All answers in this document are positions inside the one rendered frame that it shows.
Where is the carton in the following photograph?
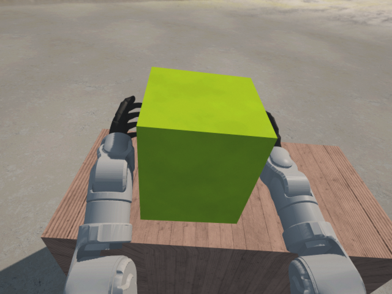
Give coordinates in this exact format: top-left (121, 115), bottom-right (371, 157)
top-left (136, 67), bottom-right (277, 224)

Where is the right robot forearm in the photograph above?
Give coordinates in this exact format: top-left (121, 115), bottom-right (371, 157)
top-left (260, 146), bottom-right (366, 294)

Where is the robot right upper arm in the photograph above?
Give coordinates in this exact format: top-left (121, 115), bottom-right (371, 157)
top-left (288, 253), bottom-right (365, 294)

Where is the robot left upper arm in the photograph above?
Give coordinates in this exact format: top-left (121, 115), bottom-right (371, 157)
top-left (64, 255), bottom-right (137, 294)

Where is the left robot forearm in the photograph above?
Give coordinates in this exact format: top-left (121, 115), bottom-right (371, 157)
top-left (63, 132), bottom-right (135, 294)

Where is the robot left hand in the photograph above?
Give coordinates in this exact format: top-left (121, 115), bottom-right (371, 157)
top-left (109, 96), bottom-right (142, 138)

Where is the robot right hand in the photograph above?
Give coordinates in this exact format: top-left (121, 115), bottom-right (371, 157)
top-left (266, 111), bottom-right (281, 147)

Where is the pedestal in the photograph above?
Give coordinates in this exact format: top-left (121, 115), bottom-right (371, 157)
top-left (41, 129), bottom-right (392, 294)

